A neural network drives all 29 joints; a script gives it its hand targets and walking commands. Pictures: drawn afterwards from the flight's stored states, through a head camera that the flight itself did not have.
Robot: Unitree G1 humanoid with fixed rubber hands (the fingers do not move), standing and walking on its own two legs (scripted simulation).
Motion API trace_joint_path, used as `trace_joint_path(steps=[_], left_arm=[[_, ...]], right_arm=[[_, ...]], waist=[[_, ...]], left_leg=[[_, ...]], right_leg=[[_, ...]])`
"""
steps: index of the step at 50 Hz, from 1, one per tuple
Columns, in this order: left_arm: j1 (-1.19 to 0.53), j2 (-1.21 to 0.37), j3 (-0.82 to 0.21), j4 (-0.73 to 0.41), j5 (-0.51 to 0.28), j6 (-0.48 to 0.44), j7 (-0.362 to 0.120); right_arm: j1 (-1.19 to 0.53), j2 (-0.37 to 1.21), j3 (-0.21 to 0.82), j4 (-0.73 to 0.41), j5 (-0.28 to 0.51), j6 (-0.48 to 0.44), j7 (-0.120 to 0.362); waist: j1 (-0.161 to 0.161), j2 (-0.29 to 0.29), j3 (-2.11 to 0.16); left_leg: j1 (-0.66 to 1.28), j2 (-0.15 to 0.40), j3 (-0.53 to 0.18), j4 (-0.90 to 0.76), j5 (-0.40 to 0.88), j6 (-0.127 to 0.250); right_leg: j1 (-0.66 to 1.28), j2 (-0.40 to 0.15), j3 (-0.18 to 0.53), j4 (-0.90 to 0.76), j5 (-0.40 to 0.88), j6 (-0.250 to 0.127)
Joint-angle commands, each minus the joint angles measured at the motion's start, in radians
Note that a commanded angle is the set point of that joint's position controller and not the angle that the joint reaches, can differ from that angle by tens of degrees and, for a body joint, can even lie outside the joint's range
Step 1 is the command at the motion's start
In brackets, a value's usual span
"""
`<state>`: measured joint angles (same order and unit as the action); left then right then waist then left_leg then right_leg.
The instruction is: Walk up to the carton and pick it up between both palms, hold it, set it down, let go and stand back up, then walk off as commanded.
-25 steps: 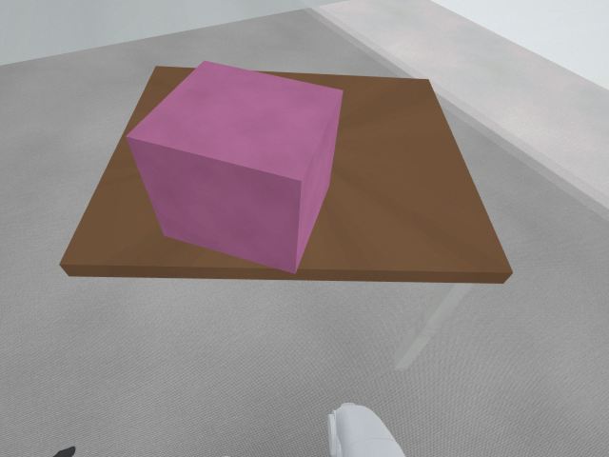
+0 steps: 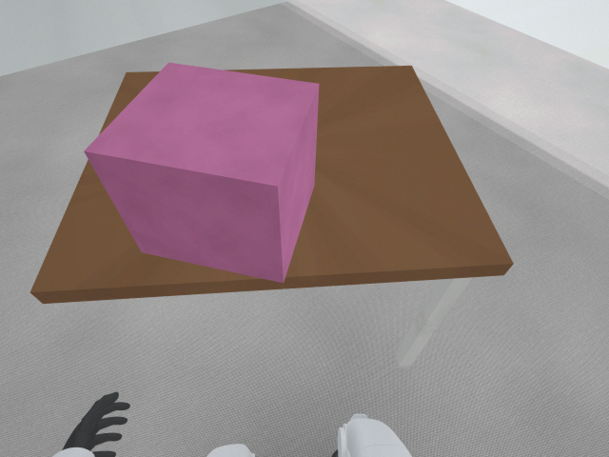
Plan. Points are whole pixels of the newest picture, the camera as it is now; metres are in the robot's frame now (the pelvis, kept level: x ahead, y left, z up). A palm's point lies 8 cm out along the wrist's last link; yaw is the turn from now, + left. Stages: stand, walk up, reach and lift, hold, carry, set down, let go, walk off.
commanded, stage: walk up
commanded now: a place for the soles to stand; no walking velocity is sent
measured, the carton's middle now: (225, 172) +0.55 +0.15 +0.03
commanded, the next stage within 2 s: none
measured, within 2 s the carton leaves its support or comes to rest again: neither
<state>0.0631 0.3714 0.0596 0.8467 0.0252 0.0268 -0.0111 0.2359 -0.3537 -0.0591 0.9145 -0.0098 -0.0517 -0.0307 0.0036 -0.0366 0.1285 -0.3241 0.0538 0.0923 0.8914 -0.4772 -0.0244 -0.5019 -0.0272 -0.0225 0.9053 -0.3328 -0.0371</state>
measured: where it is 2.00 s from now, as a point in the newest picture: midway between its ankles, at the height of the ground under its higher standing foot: outside the picture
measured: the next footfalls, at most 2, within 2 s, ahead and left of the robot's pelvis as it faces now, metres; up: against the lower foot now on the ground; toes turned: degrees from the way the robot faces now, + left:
left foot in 1.46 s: +0.15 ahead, +0.22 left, +0.00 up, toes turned +6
right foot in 1.80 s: +0.19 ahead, +0.05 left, +0.00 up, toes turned -3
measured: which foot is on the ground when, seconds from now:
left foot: down 0.00-1.00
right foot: down 0.00-1.00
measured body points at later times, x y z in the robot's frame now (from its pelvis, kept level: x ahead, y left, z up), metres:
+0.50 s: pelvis +0.00 -0.04 +0.01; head +0.02 -0.04 +0.46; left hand +0.07 +0.28 -0.11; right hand +0.08 -0.37 -0.11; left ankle +0.00 +0.13 -0.68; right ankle +0.06 -0.12 -0.69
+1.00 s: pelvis +0.00 -0.03 +0.03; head +0.02 -0.04 +0.48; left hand +0.08 +0.27 -0.09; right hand +0.13 -0.33 -0.10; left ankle +0.01 +0.10 -0.69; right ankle +0.05 -0.12 -0.69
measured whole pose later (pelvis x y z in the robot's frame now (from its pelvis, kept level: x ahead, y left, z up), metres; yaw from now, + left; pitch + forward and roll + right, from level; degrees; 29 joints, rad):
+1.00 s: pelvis +0.00 -0.03 +0.03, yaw +5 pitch -3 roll +0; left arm 0.08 0.33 0.04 1.06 0.01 -0.02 -0.01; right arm 0.12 -0.36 -0.04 1.02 -0.02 -0.04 -0.01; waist 0.00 0.02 0.08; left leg -0.30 0.02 0.02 0.67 -0.33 -0.01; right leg -0.33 0.01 -0.04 0.67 -0.29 -0.04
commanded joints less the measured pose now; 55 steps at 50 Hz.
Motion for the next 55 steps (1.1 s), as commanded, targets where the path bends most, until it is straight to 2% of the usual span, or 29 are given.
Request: trace_joint_path(steps=[1, 3, 5, 7, 9, 11, 13, 15, 16, 18, 19, 20, 22, 26, 29, 30, 31, 32, 33, 34, 36, 38, 40, 42, 44, 48, 53, 54, 55], left_arm=[[-0.013, 0.257, 0.088, -0.026, 0.010, -0.027, -0.014], [0.055, 0.238, 0.088, 0.005, 0.003, -0.052, -0.017], [0.070, 0.268, 0.083, -0.001, 0.002, -0.057, -0.005], [0.032, 0.258, 0.068, 0.001, 0.005, -0.056, -0.001], [0.003, 0.288, 0.075, -0.002, 0.011, -0.055, 0.000], [-0.062, 0.311, 0.072, -0.020, 0.016, -0.046, -0.001], [-0.110, 0.247, 0.048, -0.039, 0.008, -0.037, -0.005], [-0.099, 0.209, 0.050, -0.024, 0.001, -0.028, -0.005], [-0.052, 0.246, 0.062, -0.006, 0.006, -0.028, -0.004], [0.063, 0.248, 0.069, 0.041, 0.010, -0.054, -0.015], [0.095, 0.270, 0.080, 0.075, 0.017, -0.073, -0.014], [0.139, 0.330, 0.092, 0.095, 0.021, -0.088, -0.007], [0.115, 0.310, 0.089, 0.072, 0.010, -0.079, 0.011], [-0.010, 0.283, 0.081, 0.032, 0.010, -0.057, 0.008], [-0.079, 0.244, 0.055, 0.015, 0.002, -0.046, 0.002], [-0.095, 0.207, 0.042, 0.024, -0.012, -0.044, 0.007], [-0.051, 0.145, 0.022, 0.039, -0.027, -0.045, 0.012], [-0.026, 0.141, 0.026, 0.047, -0.032, -0.040, 0.011], [-0.011, 0.199, 0.048, 0.070, -0.025, -0.036, 0.014], [0.028, 0.225, 0.056, 0.097, -0.027, -0.042, 0.012], [0.068, 0.221, 0.055, 0.123, -0.009, -0.069, 0.008], [0.068, 0.278, 0.065, 0.135, -0.005, -0.095, 0.018], [-0.026, 0.264, 0.048, 0.116, -0.014, -0.087, 0.020], [-0.080, 0.229, 0.030, 0.109, -0.016, -0.075, 0.016], [-0.080, 0.189, 0.017, 0.116, -0.025, -0.068, 0.007], [-0.075, 0.220, 0.027, 0.144, -0.015, -0.083, 0.010], [-0.080, 0.170, 0.003, 0.169, -0.029, -0.083, 0.010], [0.136, 0.327, 0.059, 0.186, -0.018, -0.118, 0.027], [0.251, 0.377, 0.085, 0.211, -0.009, -0.129, 0.042]], right_arm=[[-0.103, -0.355, -0.080, -0.098, -0.026, -0.031, -0.036], [-0.072, -0.290, -0.057, -0.089, -0.013, -0.036, -0.025], [-0.054, -0.242, -0.053, -0.080, 0.004, -0.033, -0.025], [-0.003, -0.231, -0.043, -0.052, 0.001, -0.015, -0.024], [-0.021, -0.257, -0.059, -0.045, -0.001, -0.011, -0.016], [0.065, -0.274, -0.067, -0.008, 0.007, -0.017, -0.010], [0.158, -0.286, -0.074, 0.030, -0.006, -0.026, -0.014], [0.097, -0.388, -0.092, 0.008, -0.024, -0.028, -0.020], [-0.001, -0.407, -0.095, -0.029, -0.030, -0.028, -0.022], [-0.145, -0.361, -0.072, -0.063, -0.026, -0.023, -0.022], [-0.130, -0.272, -0.044, -0.059, -0.012, -0.016, -0.016], [-0.126, -0.223, -0.035, -0.065, 0.003, -0.010, -0.018], [-0.082, -0.264, -0.040, -0.039, -0.001, -0.006, -0.034], [0.016, -0.297, -0.065, 0.021, -0.002, 0.000, -0.020], [0.122, -0.257, -0.059, 0.071, -0.010, -0.013, -0.018], [0.119, -0.246, -0.057, 0.071, -0.017, -0.013, -0.014], [0.080, -0.273, -0.056, 0.054, -0.033, -0.021, -0.013], [-0.016, -0.317, -0.057, 0.012, -0.035, -0.029, -0.017], [-0.077, -0.361, -0.067, 0.004, -0.034, -0.024, -0.015], [-0.161, -0.360, -0.064, -0.012, -0.030, -0.020, -0.015], [-0.168, -0.256, -0.030, -0.014, -0.020, -0.007, -0.006], [-0.140, -0.206, -0.019, -0.010, -0.003, -0.003, 0.001], [-0.092, -0.240, -0.027, 0.030, 0.002, -0.003, -0.003], [-0.063, -0.234, -0.029, 0.048, -0.009, -0.008, 0.007], [-0.126, -0.265, -0.034, 0.044, -0.016, -0.012, 0.013], [-0.139, -0.216, -0.011, 0.061, -0.009, -0.003, 0.015], [-0.188, -0.220, -0.002, 0.084, -0.006, -0.014, 0.015], [-0.181, -0.306, -0.062, 0.003, -0.040, 0.018, 0.051], [-0.186, -0.257, -0.060, -0.030, -0.056, 0.042, 0.065]], waist=[[0.032, 0.121, 0.025], [0.059, 0.062, -0.071], [0.052, -0.045, -0.140], [0.010, -0.062, -0.139], [0.012, -0.048, -0.128], [-0.034, -0.049, -0.133], [-0.091, 0.059, -0.166], [-0.074, 0.273, -0.144], [-0.041, 0.234, -0.135], [0.055, 0.163, -0.134], [0.078, -0.009, -0.149], [0.092, -0.209, -0.137], [0.056, -0.079, -0.153], [-0.006, -0.075, -0.068], [-0.066, -0.084, -0.133], [-0.089, -0.043, -0.152], [-0.067, 0.130, -0.148], [-0.020, 0.153, -0.118], [-0.013, 0.172, -0.112], [0.029, 0.142, -0.073], [0.058, 0.118, -0.086], [0.027, -0.045, -0.144], [-0.022, 0.007, -0.158], [-0.051, 0.038, -0.118], [-0.014, 0.122, -0.091], [-0.016, -0.023, -0.144], [-0.003, 0.012, -0.195], [0.057, 0.063, -0.241], [0.085, -0.057, -0.196]], left_leg=[[-0.220, 0.334, -0.416, -0.411, 0.259, 0.277], [-0.169, 0.169, -0.171, -0.239, 0.457, 0.134], [-0.148, 0.011, -0.053, 0.020, 0.370, 0.048], [-0.159, 0.012, -0.064, 0.046, -0.107, 0.066], [-0.087, 0.008, -0.102, 0.057, -0.133, 0.072], [0.005, 0.015, -0.079, -0.055, -0.039, 0.086], [0.144, 0.067, -0.172, -0.301, 0.037, 0.124], [0.053, 0.289, -0.591, -0.543, -0.121, 0.256], [-0.010, 0.342, -0.658, -0.537, -0.115, 0.308], [-0.122, 0.247, -0.399, -0.337, 0.070, 0.244], [-0.191, 0.097, -0.194, -0.144, 0.158, 0.131], [-0.319, -0.061, -0.106, 0.108, 0.020, 0.050], [-0.325, -0.034, -0.193, 0.098, -0.136, 0.056], [-0.114, 0.009, -0.145, 0.091, -0.071, 0.079], [0.154, 0.021, -0.083, -0.190, 0.163, 0.093], [0.207, 0.025, -0.136, -0.276, 0.228, 0.098], [0.168, 0.148, -0.384, -0.457, 0.132, 0.137], [0.068, 0.233, -0.607, -0.530, 0.074, 0.188], [-0.055, 0.305, -0.673, -0.557, -0.047, 0.273], [-0.178, 0.298, -0.618, -0.518, -0.051, 0.298], [-0.227, 0.162, -0.351, -0.383, 0.071, 0.177], [-0.162, -0.020, -0.144, -0.115, 0.216, 0.059], [-0.023, 0.008, -0.129, -0.183, 0.095, 0.062], [0.111, 0.042, -0.195, -0.341, 0.092, 0.084], [0.032, 0.110, -0.312, -0.450, 0.068, 0.116], [0.027, 0.047, -0.180, -0.373, 0.207, 0.082], [0.100, 0.086, -0.213, -0.457, 0.354, 0.077], [-0.055, 0.016, -0.144, -0.230, 0.070, 0.108], [-0.362, -0.055, -0.079, -0.012, -0.105, 0.080]], right_leg=[[0.085, -0.012, 0.072, 0.030, -0.148, 0.009], [0.225, -0.030, 0.063, -0.198, 0.215, -0.029], [0.252, -0.147, 0.294, -0.299, 0.397, -0.128], [0.215, -0.235, 0.427, -0.426, 0.166, -0.205], [0.080, -0.270, 0.500, -0.500, -0.081, -0.227], [0.011, -0.221, 0.421, -0.475, -0.213, -0.169], [-0.084, -0.132, 0.241, -0.310, -0.166, -0.072], [-0.098, 0.042, 0.012, 0.055, -0.182, 0.017], [-0.059, 0.014, 0.055, 0.109, -0.245, 0.017], [0.169, -0.028, 0.080, -0.186, -0.191, 0.005], [0.268, -0.079, 0.192, -0.396, -0.066, -0.002], [0.363, -0.215, 0.477, -0.514, 0.127, -0.043], [0.386, -0.282, 0.553, -0.464, 0.242, -0.134], [0.068, -0.267, 0.447, -0.555, -0.176, -0.144], [-0.055, -0.202, 0.290, -0.432, -0.106, -0.122], [-0.065, -0.168, 0.239, -0.344, -0.022, -0.078], [-0.071, -0.099, 0.157, -0.194, 0.008, -0.029], [-0.037, 0.019, 0.046, -0.072, -0.070, 0.015], [0.038, 0.023, 0.051, -0.001, -0.225, 0.016], [0.157, 0.003, 0.064, -0.017, -0.205, 0.014], [0.300, -0.036, 0.113, -0.306, -0.111, -0.008], [0.310, -0.206, 0.410, -0.507, 0.121, -0.067], [0.205, -0.257, 0.393, -0.462, 0.121, -0.134], [0.038, -0.179, 0.276, -0.464, -0.078, -0.073], [0.086, -0.051, 0.157, -0.423, -0.106, -0.009], [0.231, -0.121, 0.229, -0.496, 0.013, -0.030], [0.286, -0.096, 0.165, -0.502, 0.185, 0.002], [0.475, -0.162, 0.256, -0.530, -0.108, -0.052], [0.655, -0.311, 0.526, -0.652, -0.318, -0.112]])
